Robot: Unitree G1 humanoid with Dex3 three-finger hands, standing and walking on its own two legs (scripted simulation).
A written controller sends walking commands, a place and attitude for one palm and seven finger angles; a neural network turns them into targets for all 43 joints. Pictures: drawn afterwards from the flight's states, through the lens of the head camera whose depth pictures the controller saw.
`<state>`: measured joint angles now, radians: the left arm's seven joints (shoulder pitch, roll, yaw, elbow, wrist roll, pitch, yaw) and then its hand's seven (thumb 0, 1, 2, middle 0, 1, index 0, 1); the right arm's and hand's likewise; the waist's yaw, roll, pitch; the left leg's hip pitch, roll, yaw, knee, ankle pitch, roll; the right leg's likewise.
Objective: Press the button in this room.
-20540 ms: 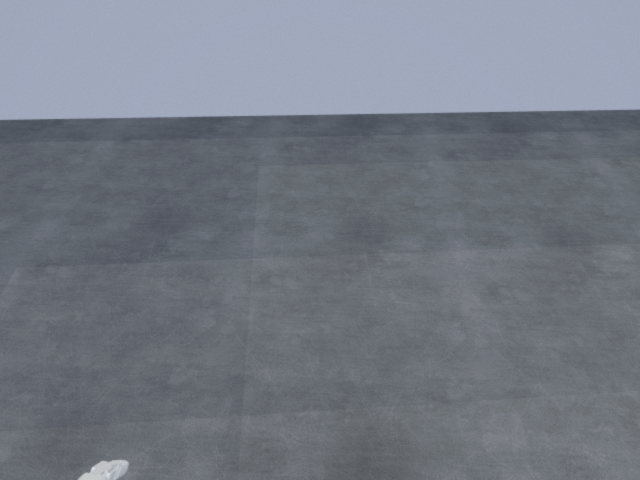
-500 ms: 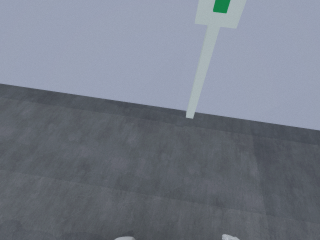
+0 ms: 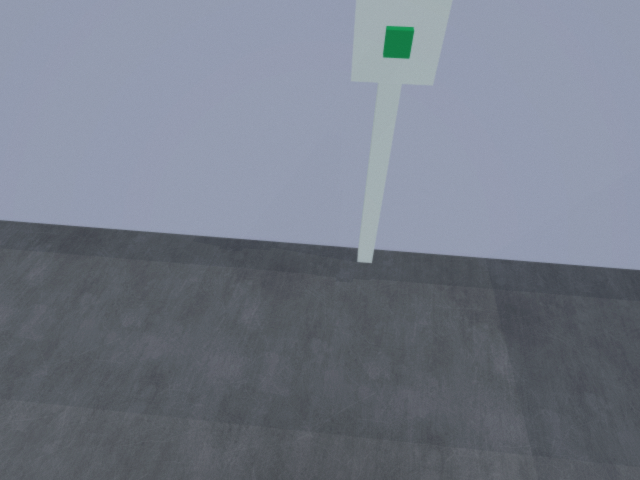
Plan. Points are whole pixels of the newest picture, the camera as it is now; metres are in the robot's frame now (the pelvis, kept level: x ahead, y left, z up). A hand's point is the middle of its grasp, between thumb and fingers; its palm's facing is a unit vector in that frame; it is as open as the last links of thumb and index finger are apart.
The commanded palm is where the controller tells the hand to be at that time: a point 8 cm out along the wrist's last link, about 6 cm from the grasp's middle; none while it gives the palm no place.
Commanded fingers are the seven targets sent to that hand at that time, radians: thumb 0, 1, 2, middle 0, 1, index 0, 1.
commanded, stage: stand and wait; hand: left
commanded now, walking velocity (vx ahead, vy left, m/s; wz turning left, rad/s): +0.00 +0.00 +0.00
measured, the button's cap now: (398, 41) +1.01 -0.13 +0.11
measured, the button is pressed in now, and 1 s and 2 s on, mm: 0 0 0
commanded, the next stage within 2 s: look at it before walking up in 0.34 s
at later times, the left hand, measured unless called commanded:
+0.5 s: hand out of the picture -0.02 +0.14 -0.18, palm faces +0.05 -0.99 -0.16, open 7.3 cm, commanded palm none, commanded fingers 0.00 0.90 0.90 -0.20 -0.30 -0.20 -0.30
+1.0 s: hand out of the picture +0.00 +0.17 -0.18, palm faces +0.03 -0.98 -0.20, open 7.4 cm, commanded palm none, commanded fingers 0.00 0.90 0.90 -0.20 -0.30 -0.20 -0.30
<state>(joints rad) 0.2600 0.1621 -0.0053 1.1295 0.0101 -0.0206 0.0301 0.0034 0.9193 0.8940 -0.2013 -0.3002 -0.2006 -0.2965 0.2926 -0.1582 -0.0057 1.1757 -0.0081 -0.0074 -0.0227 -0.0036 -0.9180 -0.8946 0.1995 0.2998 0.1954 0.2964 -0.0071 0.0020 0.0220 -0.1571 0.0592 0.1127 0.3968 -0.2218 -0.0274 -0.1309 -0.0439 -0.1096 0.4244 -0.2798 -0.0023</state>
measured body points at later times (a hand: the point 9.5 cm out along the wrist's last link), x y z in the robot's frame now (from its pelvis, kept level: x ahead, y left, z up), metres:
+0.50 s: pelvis +0.01 -0.02 +0.00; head +0.02 -0.02 +0.45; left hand -0.02 +0.19 -0.16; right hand +0.00 -0.23 -0.17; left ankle -0.01 +0.13 -0.74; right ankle -0.03 -0.11 -0.74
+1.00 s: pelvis +0.01 -0.01 +0.00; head +0.02 -0.01 +0.45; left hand +0.00 +0.22 -0.16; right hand +0.00 -0.23 -0.16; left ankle -0.01 +0.13 -0.74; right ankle -0.03 -0.11 -0.74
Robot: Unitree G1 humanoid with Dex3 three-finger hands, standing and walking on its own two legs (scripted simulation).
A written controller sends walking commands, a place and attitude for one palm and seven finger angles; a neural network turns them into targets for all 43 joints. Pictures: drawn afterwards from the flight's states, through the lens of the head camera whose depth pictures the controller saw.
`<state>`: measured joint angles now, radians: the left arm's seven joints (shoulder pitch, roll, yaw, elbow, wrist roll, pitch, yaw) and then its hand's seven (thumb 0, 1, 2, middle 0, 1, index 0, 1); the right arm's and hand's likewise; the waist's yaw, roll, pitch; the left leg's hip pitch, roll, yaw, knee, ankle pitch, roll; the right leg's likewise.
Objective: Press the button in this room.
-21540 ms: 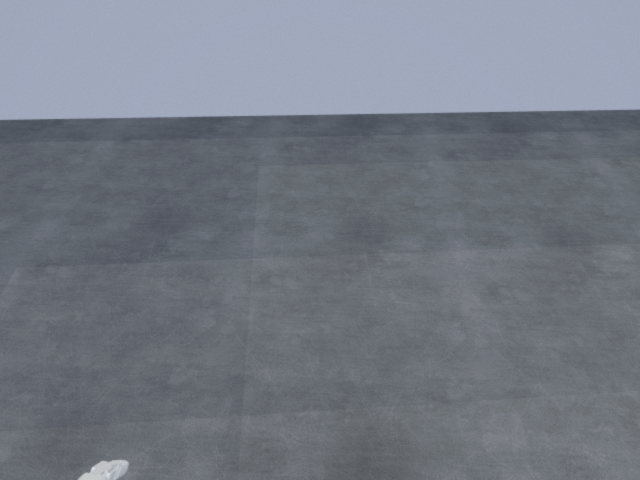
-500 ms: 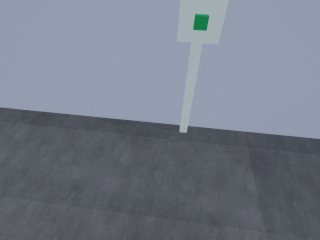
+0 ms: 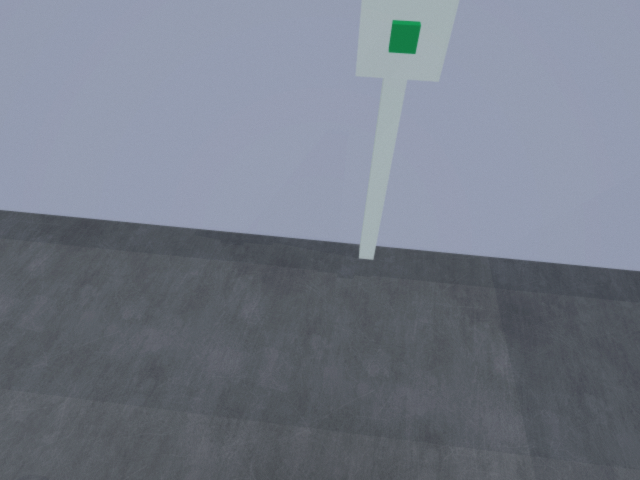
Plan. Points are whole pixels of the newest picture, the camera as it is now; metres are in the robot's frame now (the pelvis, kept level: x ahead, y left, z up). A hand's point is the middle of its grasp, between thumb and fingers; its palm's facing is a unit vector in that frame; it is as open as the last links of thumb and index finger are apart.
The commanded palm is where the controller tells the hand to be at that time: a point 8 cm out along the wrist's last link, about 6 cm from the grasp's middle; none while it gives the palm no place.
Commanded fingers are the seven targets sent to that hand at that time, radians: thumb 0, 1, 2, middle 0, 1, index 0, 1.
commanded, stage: walk to a spot facing it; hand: left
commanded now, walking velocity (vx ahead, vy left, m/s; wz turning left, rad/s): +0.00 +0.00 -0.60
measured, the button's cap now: (404, 36) +1.01 -0.13 +0.11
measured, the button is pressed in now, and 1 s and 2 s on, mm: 0 0 0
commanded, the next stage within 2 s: none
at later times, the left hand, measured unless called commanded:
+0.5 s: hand out of the picture +0.07 +0.18 -0.17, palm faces -0.15 -0.94 -0.31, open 7.4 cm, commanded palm none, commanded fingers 0.00 0.90 0.90 -0.20 -0.30 -0.20 -0.30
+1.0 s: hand out of the picture +0.14 +0.20 -0.19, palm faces -0.39 -0.90 -0.21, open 7.4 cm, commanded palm none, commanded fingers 0.00 0.90 0.90 -0.20 -0.30 -0.20 -0.30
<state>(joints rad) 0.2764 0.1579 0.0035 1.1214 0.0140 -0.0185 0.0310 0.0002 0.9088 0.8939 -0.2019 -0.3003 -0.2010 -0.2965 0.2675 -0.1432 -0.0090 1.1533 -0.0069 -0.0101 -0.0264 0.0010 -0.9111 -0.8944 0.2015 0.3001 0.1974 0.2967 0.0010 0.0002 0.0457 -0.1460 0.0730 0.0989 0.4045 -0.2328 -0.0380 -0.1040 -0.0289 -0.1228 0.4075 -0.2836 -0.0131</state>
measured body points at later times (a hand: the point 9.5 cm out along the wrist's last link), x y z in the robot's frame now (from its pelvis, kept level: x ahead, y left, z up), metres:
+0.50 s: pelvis -0.03 -0.02 -0.02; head +0.03 -0.06 +0.42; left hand +0.08 +0.23 -0.15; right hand +0.00 -0.28 -0.19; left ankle -0.03 +0.13 -0.68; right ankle -0.04 -0.09 -0.74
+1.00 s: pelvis +0.02 +0.02 -0.01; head +0.07 +0.03 +0.44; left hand +0.16 +0.25 -0.17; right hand +0.03 -0.26 -0.12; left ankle +0.04 +0.13 -0.75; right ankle -0.04 -0.08 -0.72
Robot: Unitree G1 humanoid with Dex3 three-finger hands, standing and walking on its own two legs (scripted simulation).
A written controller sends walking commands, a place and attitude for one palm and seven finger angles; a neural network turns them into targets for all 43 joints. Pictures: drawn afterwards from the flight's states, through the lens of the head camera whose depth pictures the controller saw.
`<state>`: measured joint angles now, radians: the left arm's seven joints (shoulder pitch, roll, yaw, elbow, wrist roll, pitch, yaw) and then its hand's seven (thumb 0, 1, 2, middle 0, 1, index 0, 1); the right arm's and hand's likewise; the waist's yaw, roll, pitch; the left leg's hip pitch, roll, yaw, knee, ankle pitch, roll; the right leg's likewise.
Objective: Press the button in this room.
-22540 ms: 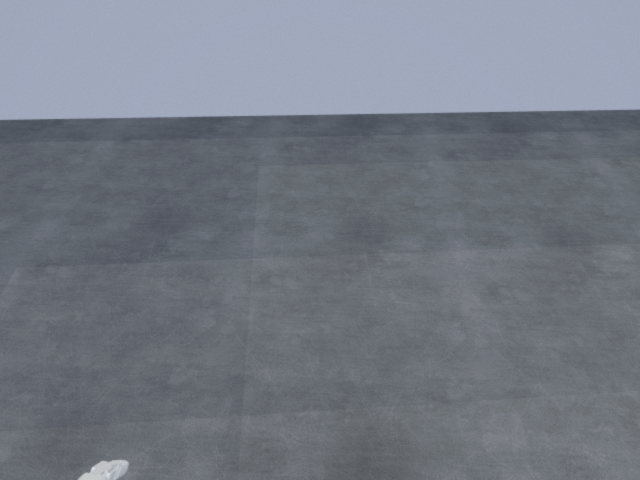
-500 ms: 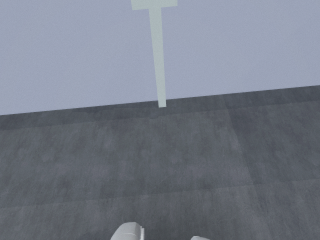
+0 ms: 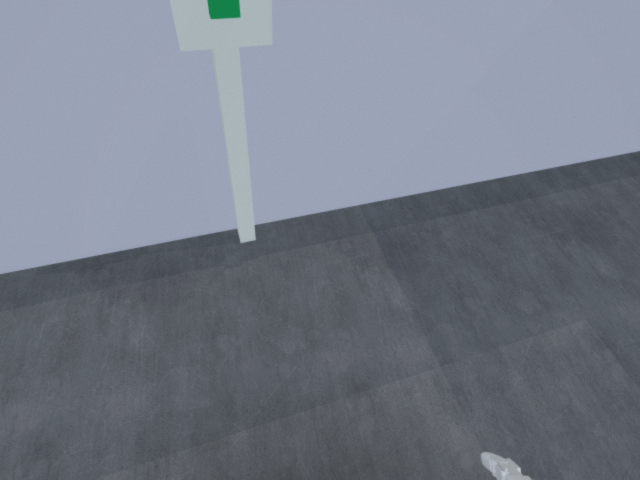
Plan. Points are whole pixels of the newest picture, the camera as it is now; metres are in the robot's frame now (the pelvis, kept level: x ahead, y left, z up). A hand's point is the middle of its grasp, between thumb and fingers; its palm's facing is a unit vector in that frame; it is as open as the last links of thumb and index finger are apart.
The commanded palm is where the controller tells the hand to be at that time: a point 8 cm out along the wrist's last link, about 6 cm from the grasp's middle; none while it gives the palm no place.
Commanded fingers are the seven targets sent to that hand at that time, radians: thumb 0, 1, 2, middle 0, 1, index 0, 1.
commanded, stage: walk to a spot facing it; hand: left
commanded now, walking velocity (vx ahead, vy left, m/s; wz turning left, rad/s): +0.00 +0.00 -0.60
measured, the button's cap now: out of the picture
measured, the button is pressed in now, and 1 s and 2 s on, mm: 0 0 0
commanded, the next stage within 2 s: turn to face it in 1.44 s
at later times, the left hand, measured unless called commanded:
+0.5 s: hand (273, 356) +0.32 +0.10 -0.17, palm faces -0.36 -0.91 -0.22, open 7.4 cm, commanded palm none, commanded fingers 0.00 0.90 0.90 -0.20 -0.30 -0.20 -0.30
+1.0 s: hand (256, 312) +0.40 +0.15 -0.18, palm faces -0.48 -0.85 -0.23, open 7.4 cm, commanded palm none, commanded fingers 0.00 0.90 0.90 -0.20 -0.30 -0.20 -0.30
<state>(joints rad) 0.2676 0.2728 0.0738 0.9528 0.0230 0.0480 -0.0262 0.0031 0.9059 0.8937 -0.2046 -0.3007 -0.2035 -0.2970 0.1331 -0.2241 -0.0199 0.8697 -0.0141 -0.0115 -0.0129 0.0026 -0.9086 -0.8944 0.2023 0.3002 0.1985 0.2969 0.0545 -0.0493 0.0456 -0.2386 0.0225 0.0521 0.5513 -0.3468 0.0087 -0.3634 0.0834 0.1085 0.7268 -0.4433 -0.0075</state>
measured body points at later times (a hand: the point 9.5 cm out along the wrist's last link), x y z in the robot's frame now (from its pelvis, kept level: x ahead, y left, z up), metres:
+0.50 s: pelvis +0.11 -0.03 -0.02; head +0.18 -0.05 +0.43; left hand +0.33 +0.15 -0.15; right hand -0.02 -0.25 -0.16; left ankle +0.01 +0.12 -0.65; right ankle +0.12 -0.10 -0.73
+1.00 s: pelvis +0.29 -0.04 +0.00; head +0.34 -0.04 +0.44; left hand +0.42 +0.20 -0.16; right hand +0.31 -0.33 -0.11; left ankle +0.38 +0.04 -0.73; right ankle +0.14 -0.09 -0.66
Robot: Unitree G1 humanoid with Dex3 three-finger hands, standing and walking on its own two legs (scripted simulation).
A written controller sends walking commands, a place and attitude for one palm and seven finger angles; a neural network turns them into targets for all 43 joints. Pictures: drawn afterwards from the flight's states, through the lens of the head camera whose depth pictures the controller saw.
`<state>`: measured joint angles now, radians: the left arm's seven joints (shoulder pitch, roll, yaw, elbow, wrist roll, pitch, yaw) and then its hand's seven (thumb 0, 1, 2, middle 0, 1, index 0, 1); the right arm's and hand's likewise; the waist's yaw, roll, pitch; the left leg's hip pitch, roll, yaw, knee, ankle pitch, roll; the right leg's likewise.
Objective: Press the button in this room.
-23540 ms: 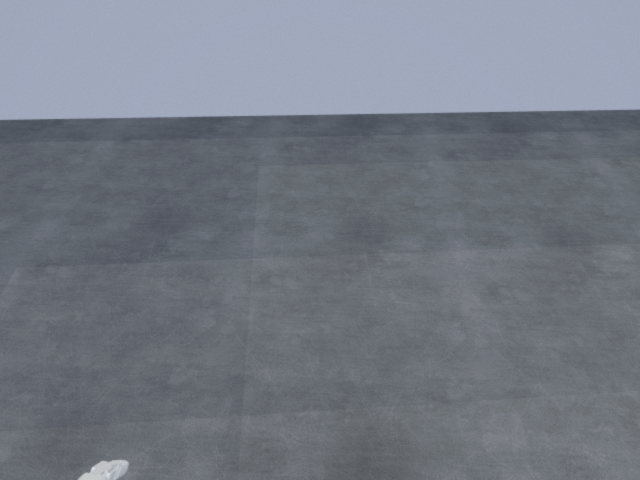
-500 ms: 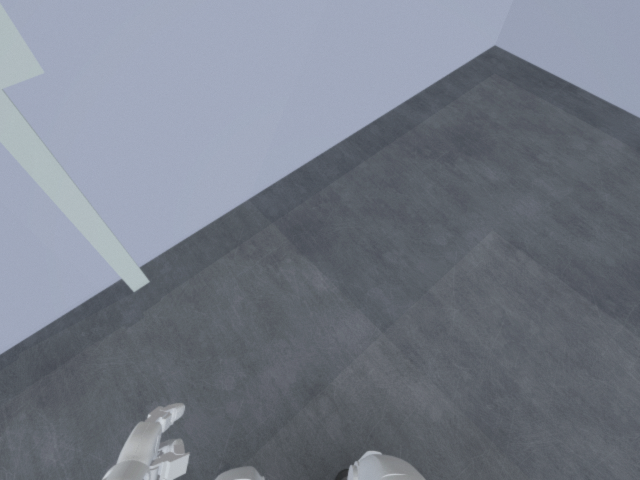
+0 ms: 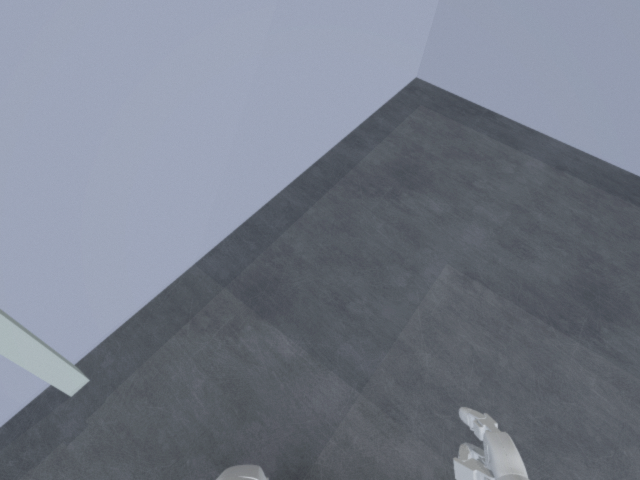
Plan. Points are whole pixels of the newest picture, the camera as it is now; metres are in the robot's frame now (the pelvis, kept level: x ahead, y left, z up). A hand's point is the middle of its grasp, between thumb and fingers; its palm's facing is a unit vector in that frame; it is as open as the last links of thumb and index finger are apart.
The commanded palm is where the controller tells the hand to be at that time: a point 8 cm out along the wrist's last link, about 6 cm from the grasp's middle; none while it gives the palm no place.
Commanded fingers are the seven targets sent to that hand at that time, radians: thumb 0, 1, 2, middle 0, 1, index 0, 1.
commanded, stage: walk to a spot facing it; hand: left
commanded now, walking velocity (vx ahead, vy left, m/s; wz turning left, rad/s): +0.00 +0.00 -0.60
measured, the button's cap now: out of the picture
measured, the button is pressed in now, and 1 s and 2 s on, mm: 0 0 0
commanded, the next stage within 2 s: turn to face it in 0.44 s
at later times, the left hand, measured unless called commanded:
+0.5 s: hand (275, 371) +0.28 +0.10 -0.14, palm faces -0.33 -0.90 -0.30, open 7.4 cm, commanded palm none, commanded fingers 0.00 0.90 0.90 -0.20 -0.30 -0.20 -0.30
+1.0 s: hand (247, 412) +0.22 +0.13 -0.17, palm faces -0.19 -0.96 -0.20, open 7.4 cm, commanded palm none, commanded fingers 0.00 0.90 0.90 -0.20 -0.30 -0.20 -0.30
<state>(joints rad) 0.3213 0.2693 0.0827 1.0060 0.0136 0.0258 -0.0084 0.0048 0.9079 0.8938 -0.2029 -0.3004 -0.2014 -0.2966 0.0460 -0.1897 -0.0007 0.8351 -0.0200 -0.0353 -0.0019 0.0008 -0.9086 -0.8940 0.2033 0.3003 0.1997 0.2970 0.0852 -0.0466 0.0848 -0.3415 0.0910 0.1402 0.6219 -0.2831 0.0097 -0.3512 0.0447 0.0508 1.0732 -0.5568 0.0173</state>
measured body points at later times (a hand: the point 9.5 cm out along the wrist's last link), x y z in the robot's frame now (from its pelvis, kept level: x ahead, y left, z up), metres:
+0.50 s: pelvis +0.07 -0.05 +0.00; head +0.12 -0.09 +0.44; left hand +0.29 +0.15 -0.12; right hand +0.00 -0.30 -0.16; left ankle +0.06 +0.12 -0.64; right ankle +0.08 -0.13 -0.73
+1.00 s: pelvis +0.11 -0.04 +0.01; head +0.15 -0.03 +0.46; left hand +0.23 +0.18 -0.15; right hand +0.09 -0.27 -0.14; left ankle +0.13 +0.07 -0.73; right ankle +0.05 -0.15 -0.68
